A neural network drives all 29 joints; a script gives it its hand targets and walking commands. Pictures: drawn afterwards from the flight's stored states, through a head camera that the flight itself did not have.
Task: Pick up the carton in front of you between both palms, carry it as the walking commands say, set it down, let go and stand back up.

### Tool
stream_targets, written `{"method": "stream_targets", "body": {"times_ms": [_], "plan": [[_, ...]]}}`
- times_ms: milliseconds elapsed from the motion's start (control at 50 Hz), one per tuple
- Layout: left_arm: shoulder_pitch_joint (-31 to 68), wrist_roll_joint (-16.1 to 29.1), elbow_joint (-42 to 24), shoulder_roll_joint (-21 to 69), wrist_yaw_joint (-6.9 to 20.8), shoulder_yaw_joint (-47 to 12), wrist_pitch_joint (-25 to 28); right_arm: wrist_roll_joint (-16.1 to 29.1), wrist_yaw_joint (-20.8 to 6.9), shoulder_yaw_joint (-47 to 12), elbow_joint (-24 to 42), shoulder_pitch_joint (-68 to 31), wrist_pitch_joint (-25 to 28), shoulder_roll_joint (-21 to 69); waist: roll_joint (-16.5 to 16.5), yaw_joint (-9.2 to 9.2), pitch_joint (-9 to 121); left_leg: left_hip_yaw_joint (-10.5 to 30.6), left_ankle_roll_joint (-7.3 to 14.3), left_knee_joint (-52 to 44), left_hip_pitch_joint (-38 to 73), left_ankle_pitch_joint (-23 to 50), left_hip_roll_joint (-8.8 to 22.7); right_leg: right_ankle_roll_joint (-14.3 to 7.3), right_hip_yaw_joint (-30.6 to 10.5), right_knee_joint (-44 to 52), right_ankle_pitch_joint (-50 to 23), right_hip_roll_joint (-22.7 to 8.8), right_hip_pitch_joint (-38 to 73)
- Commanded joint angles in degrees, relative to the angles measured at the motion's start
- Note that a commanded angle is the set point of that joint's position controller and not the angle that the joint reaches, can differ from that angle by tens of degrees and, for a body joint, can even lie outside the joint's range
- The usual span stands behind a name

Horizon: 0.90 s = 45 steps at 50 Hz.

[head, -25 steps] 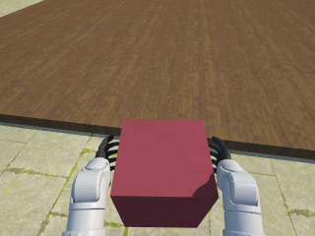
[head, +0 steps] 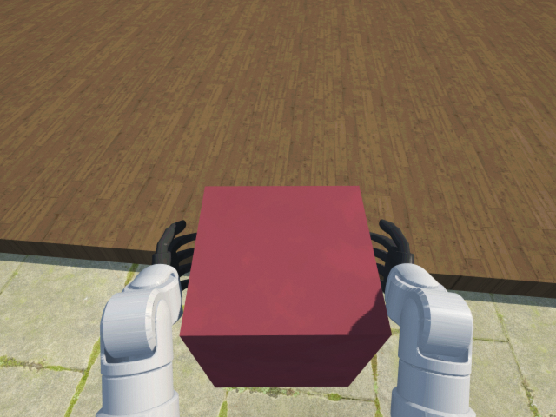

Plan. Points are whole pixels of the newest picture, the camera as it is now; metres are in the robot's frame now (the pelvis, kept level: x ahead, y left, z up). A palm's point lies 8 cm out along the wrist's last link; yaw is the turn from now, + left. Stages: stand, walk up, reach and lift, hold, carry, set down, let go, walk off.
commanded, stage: carry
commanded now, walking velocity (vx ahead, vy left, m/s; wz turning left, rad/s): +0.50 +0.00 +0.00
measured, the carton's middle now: (281, 294) +0.28 -0.01 +0.03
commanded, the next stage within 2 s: none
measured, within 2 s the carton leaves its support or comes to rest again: neither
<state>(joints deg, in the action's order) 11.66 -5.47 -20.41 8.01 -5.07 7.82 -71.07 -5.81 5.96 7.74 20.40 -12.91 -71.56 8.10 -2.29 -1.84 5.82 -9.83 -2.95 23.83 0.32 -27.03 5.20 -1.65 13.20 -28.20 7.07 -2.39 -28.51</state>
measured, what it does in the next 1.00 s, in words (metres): walks ahead: left foot, then right foot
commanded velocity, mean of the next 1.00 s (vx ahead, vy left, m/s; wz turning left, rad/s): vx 0.26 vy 0.00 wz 0.00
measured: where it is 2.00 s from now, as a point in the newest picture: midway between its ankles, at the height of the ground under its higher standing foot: (264, 249)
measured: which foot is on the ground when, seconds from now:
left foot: down 0.00-0.02, up 0.04-0.46, down 0.48-0.90, up 0.92-1.00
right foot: down 0.00-0.50, up 0.52-0.84, down 0.86-1.00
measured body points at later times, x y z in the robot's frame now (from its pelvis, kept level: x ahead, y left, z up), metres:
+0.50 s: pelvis +0.33 +0.00 -0.01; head +0.35 +0.00 +0.44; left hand +0.68 +0.14 +0.15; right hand +0.68 -0.16 +0.15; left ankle +0.47 +0.06 -0.73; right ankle +0.13 -0.08 -0.71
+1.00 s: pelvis +0.60 +0.00 +0.01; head +0.70 -0.01 +0.45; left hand +1.00 +0.16 +0.13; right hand +1.01 -0.15 +0.13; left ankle +0.52 +0.10 -0.68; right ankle +0.64 -0.07 -0.72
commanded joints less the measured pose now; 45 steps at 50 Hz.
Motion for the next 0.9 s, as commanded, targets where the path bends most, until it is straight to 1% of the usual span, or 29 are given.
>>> {"method": "stream_targets", "body": {"times_ms": [0,20,40,80,100,140,200,240,260,320,340,360,420,440,460,480,500,520,540,560,580,600,660,680,760,820,840,860,880], "plan": [[22.96,19.51,0.36,46.92,13.18,-38.18,-0.54,23.87,-15.45,-41.97,2.77,-27.34,-1.12,46.36,10.59,3.68,17.58,-3.77,1.23,32.94,-26.24,17.61,-0.24,-4.66,-27.02,9.50,19.18,-15.70,40.05],[22.06,19.26,2.54,47.86,13.08,-38.00,-0.15,24.36,-15.55,-42.19,3.86,-28.27,-1.26,46.74,20.29,4.44,18.80,2.34,1.32,45.00,-39.57,-0.42,-5.75,-11.85,-46.72,17.04,17.91,-23.70,45.60],[22.92,19.87,-0.44,48.59,13.33,-38.41,0.14,24.22,-15.52,-42.28,3.08,-27.56,-0.65,48.10,14.99,3.39,18.94,8.79,3.43,50.57,-42.16,0.56,-1.24,-11.27,-42.10,16.21,12.22,-23.11,43.67],[28.21,22.53,-4.80,53.87,13.77,-41.14,1.01,24.57,-15.62,-42.40,4.65,-28.52,0.52,51.81,3.82,2.77,17.46,10.00,4.83,48.28,-41.42,7.06,3.05,-8.34,-30.67,14.43,0.91,-19.44,37.15],[30.30,23.42,-5.64,55.54,13.85,-41.98,1.57,24.41,-15.24,-43.50,5.50,-30.18,1.06,53.37,3.61,2.67,17.64,9.84,4.55,44.92,-39.85,10.35,3.69,-6.66,-25.49,14.77,-3.49,-17.72,35.81],[28.66,23.80,-8.00,54.52,14.17,-42.51,2.28,22.97,-14.49,-43.66,6.46,-27.21,2.33,53.35,7.12,2.65,17.87,7.50,3.96,40.75,-37.95,13.11,2.27,-5.11,-18.40,14.74,-8.26,-14.72,34.73],[27.19,24.99,-9.74,50.97,14.69,-43.44,2.01,21.18,-12.95,-43.10,8.21,-25.09,2.98,50.37,7.94,2.67,15.80,4.51,3.28,33.44,-41.07,15.39,1.03,-5.32,-14.30,15.23,-16.21,-14.08,37.13],[30.67,25.15,-10.85,47.62,14.53,-43.25,1.49,21.00,-12.49,-43.52,7.95,-27.22,2.38,48.88,8.69,2.96,13.50,3.17,3.00,26.70,-43.39,17.69,0.72,-5.99,-10.87,14.97,-16.94,-12.03,38.90],[31.50,25.25,-11.83,45.05,14.39,-42.83,1.43,20.62,-12.10,-43.59,8.17,-27.26,2.14,46.43,10.10,3.43,12.01,1.85,3.37,24.14,-42.80,20.20,0.08,-5.49,-8.97,15.08,-18.19,-11.04,37.24],[35.50,24.31,-7.56,39.19,13.62,-40.94,-0.14,21.52,-11.37,-42.56,7.76,-35.56,0.52,40.54,9.19,4.72,9.27,-0.69,4.77,15.17,-40.87,22.91,-2.33,-5.96,-6.33,12.97,-25.20,-8.69,37.45],[39.39,24.60,-7.72,36.81,13.27,-40.66,-0.51,21.77,-11.26,-42.03,6.86,-37.74,-0.18,38.92,11.74,4.62,8.86,-1.01,5.65,12.70,-39.92,24.09,-2.69,-6.04,-5.43,12.55,-23.73,-8.40,37.67],[40.92,24.43,-5.19,35.86,12.86,-39.74,-1.33,22.35,-11.27,-41.34,6.36,-40.79,-1.12,37.28,10.93,5.05,9.02,-1.18,6.29,10.61,-36.87,25.53,-3.25,-5.94,-5.69,12.74,-22.37,-9.06,36.66],[50.02,25.14,0.92,34.71,11.38,-38.05,-3.52,24.48,-11.01,-37.77,-0.52,-49.40,-3.72,35.48,10.74,2.03,9.19,-3.40,8.42,8.32,-24.28,24.60,-5.80,-4.81,-3.32,4.24,-34.02,-9.24,32.99],[54.33,25.88,1.00,34.02,11.13,-37.79,-4.27,24.24,-10.90,-36.32,-2.60,-50.52,-4.18,34.20,9.01,-1.50,11.60,-5.42,8.32,6.04,-14.71,23.03,-8.04,-2.94,-0.37,-5.12,-34.36,-7.37,30.91],[56.39,25.96,4.67,34.60,10.80,-35.93,-5.10,24.80,-11.02,-34.66,-6.69,-52.26,-5.00,34.38,6.52,-3.19,16.94,-3.22,8.08,6.26,-2.60,19.05,-6.83,-2.10,-0.50,-17.32,-27.36,-5.43,24.20],[60.12,25.87,4.62,35.10,10.54,-35.13,-5.58,25.72,-11.21,-33.60,-8.39,-54.94,-5.38,34.71,-3.11,-4.08,21.49,18.61,10.47,4.20,7.81,10.07,6.21,-0.49,-2.13,-33.20,-9.66,-1.37,11.80],[61.92,25.98,7.32,36.35,10.18,-34.06,-6.48,26.08,-11.54,-32.53,-10.34,-58.43,-5.32,34.29,-19.31,-3.02,22.72,43.10,18.39,-6.52,14.58,5.88,16.38,0.58,-7.14,-48.34,20.38,8.02,-6.07],[66.48,26.45,7.00,36.98,9.50,-33.43,-6.50,28.65,-12.03,-32.40,-10.46,-60.15,-5.72,37.30,-14.59,-1.88,23.05,40.65,17.96,-6.76,15.13,9.76,15.98,-1.54,-14.24,-54.69,19.98,3.87,-10.31],[67.70,26.19,10.18,40.50,9.27,-32.57,-6.70,29.68,-12.25,-32.99,-11.13,-64.72,-5.64,40.97,-9.43,-2.22,21.96,35.40,17.72,-4.22,12.12,23.58,14.24,-2.52,-14.08,-54.95,18.04,2.60,-11.70],[69.67,26.09,10.81,42.69,9.13,-31.94,-6.42,30.18,-12.56,-32.75,-11.43,-67.43,-5.58,43.78,-1.83,-1.49,21.37,27.13,16.34,-1.67,8.69,36.52,13.64,-2.52,-14.44,-51.73,15.70,0.20,-11.58],[71.85,25.98,10.32,45.16,9.10,-31.31,-5.87,32.32,-12.98,-33.82,-10.18,-72.08,-5.22,48.37,0.87,-1.21,21.75,23.23,15.07,-0.93,7.41,42.84,12.11,-2.11,-14.49,-46.96,13.81,-0.53,-10.72],[73.65,25.90,10.21,46.56,8.89,-30.65,-5.41,32.94,-12.99,-32.91,-8.90,-76.20,-4.97,49.77,-0.80,-0.50,23.51,19.20,14.02,-0.65,7.50,48.16,11.11,-1.39,-13.86,-44.07,13.26,-0.74,-9.26],[76.58,24.13,12.02,48.32,7.54,-29.14,-4.88,32.58,-12.49,-31.68,-10.33,-79.43,-4.48,51.62,-2.07,0.14,24.17,11.08,14.10,1.00,5.57,57.70,9.03,-0.48,-11.39,-31.75,13.48,0.33,-6.23],[75.47,23.77,12.98,48.22,7.21,-29.03,-4.75,31.42,-12.30,-30.41,-10.87,-77.53,-4.32,50.62,-4.27,-0.16,24.54,9.19,14.13,1.76,6.48,60.63,7.93,-0.13,-9.91,-27.74,12.24,1.39,-6.17],[73.41,22.38,16.04,48.43,7.11,-28.54,-4.48,28.24,-11.98,-28.72,-14.48,-73.53,-4.31,49.90,-6.19,-1.42,24.74,3.50,13.09,6.96,9.95,68.67,4.58,-0.43,-4.90,-14.44,1.68,5.18,-4.99],[74.19,22.63,14.18,49.11,8.21,-29.48,-4.04,27.07,-11.55,-29.73,-13.13,-74.03,-3.73,50.95,-5.88,-0.20,26.22,3.03,11.91,15.62,9.69,68.97,4.47,-1.96,-5.21,-2.43,-5.85,6.02,1.93],[76.55,23.58,12.20,50.30,8.65,-30.43,-4.05,26.68,-11.54,-30.16,-12.23,-74.58,-3.68,50.67,-3.26,1.63,26.28,1.34,10.10,20.76,3.92,67.37,3.88,-2.35,-4.71,5.91,-17.00,5.20,11.94],[75.87,23.41,10.70,49.46,8.91,-30.07,-4.02,27.01,-11.51,-30.83,-8.38,-77.04,-3.27,49.97,-2.22,3.80,27.18,1.46,7.11,23.51,-4.94,49.24,1.49,-2.81,-9.18,8.26,-32.13,0.93,24.20],[75.57,23.70,12.48,49.16,9.13,-30.24,-4.06,25.89,-11.20,-30.15,-10.76,-74.88,-3.74,48.77,9.84,4.29,32.52,4.18,4.29,32.33,-21.78,12.16,-3.39,-8.65,-23.60,-3.58,-70.70,-13.84,45.04]]}}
